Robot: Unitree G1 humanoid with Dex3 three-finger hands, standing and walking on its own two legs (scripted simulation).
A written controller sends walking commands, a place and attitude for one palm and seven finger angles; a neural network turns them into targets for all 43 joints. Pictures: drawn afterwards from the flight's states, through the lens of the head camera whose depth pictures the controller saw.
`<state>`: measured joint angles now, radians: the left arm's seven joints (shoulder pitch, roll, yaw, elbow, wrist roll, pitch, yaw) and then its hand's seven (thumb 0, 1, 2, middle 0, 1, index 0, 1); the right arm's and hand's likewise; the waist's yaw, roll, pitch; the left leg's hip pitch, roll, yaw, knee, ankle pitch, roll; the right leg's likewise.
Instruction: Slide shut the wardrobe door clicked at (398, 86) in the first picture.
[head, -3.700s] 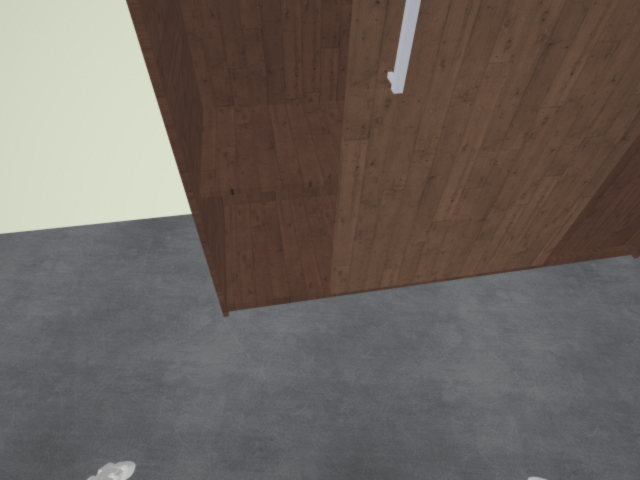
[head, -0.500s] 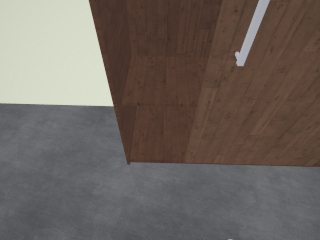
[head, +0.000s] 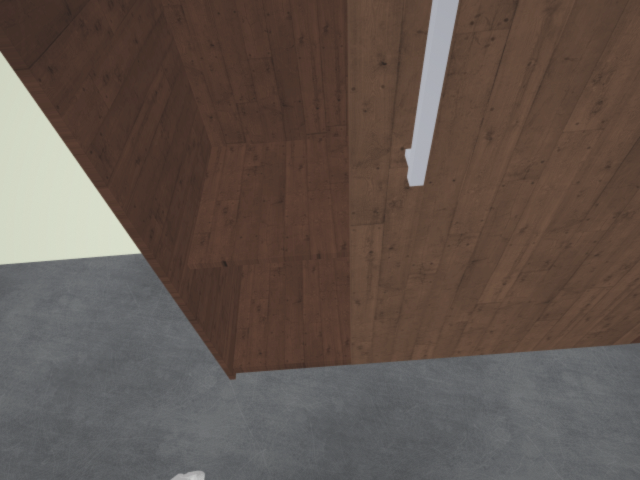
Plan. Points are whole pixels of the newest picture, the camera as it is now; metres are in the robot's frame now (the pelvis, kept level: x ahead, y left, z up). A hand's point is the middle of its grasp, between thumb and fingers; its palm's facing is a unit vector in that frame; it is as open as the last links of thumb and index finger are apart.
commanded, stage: come to a stop and stand still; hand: right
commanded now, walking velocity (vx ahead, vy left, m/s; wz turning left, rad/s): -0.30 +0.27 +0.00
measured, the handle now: (427, 75) +0.51 -0.13 +0.24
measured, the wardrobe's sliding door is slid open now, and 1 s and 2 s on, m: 0.37 0.37 0.37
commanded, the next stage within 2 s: none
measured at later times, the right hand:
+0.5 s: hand out of the picture +0.03 -0.14 -0.16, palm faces -0.02 +0.96 -0.27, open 7.4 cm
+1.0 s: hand out of the picture -0.08 -0.08 -0.17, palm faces +0.04 +0.99 -0.16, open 7.3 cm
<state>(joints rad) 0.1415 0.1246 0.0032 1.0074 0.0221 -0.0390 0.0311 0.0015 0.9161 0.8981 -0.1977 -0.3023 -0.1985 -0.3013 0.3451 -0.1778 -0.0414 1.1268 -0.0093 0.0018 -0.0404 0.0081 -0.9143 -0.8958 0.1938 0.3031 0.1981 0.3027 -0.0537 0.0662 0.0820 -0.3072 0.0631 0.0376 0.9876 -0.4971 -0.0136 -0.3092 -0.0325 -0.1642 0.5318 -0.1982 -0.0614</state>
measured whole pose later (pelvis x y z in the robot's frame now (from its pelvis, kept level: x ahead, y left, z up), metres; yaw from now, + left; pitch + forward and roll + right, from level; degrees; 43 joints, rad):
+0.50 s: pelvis -0.04 +0.05 +0.00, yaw +2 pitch +0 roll +0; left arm 0.25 0.20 0.07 1.06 0.02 0.06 0.02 0.01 0.91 0.90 -0.20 -0.30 -0.20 -0.30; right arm 0.21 -0.17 -0.04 1.01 -0.03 0.04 -0.03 0.00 -0.91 -0.90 0.19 0.30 0.20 0.30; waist 0.03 -0.05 0.03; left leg -0.19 0.03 0.05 0.52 -0.33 0.00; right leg -0.40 -0.08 -0.11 0.58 -0.29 0.01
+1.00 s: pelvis -0.06 +0.08 +0.01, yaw +1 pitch -2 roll +0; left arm 0.27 0.13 0.00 1.16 0.02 0.01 0.05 0.01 0.92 0.90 -0.20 -0.30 -0.20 -0.30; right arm 0.30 -0.12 0.00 1.17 0.00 0.01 -0.03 0.01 -0.92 -0.90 0.20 0.30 0.20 0.30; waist -0.01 0.00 0.02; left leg -0.14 -0.01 0.07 0.38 -0.21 0.03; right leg -0.15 -0.04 -0.04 0.38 -0.20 0.02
